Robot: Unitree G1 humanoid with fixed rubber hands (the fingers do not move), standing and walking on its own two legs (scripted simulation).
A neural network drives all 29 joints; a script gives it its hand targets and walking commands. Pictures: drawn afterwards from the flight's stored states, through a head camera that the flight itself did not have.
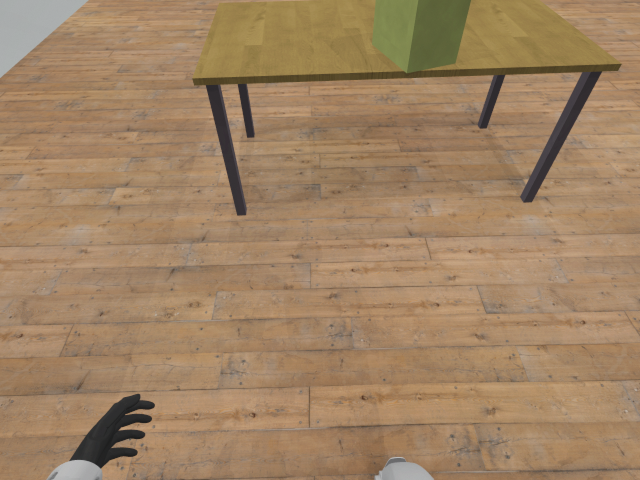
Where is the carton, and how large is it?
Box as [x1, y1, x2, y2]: [372, 0, 470, 72]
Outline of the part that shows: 376,0 372,44 406,72 410,72 455,62 470,0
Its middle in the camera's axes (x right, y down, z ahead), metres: +0.31 -0.76 +1.25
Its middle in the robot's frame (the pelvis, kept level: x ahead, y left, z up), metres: +1.44 -0.40 +0.04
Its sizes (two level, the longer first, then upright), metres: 0.251 0.188 0.292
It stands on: a table, 0.65 m high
